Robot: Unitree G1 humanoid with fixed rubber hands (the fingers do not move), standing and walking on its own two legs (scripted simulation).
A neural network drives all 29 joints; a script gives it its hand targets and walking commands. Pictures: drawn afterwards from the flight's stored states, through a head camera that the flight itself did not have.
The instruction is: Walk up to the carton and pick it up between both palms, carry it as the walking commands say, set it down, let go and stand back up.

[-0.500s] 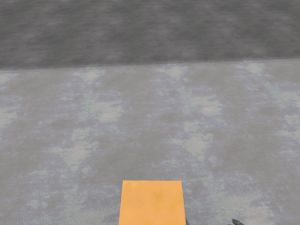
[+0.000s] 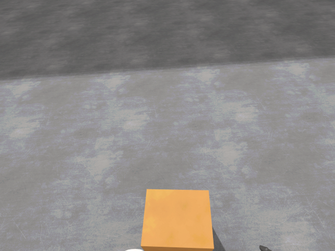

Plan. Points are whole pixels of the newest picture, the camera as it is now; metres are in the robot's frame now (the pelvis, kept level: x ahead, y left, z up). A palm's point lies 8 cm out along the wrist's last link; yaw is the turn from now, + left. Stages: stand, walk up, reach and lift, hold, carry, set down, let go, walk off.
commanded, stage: walk up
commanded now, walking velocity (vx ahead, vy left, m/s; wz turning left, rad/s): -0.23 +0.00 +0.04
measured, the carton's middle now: (177, 224) +0.34 -0.01 -0.62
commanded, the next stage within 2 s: none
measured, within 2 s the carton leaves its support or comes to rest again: neither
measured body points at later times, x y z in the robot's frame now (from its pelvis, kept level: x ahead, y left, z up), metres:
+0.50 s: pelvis -0.09 +0.01 +0.00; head -0.06 -0.01 +0.45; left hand -0.02 +0.27 -0.13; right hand +0.00 -0.24 -0.15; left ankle -0.05 +0.14 -0.73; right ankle -0.11 -0.10 -0.73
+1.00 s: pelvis -0.11 +0.01 +0.00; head -0.08 +0.02 +0.45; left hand -0.04 +0.26 -0.14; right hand -0.01 -0.24 -0.13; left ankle -0.06 +0.14 -0.73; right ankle -0.11 -0.10 -0.73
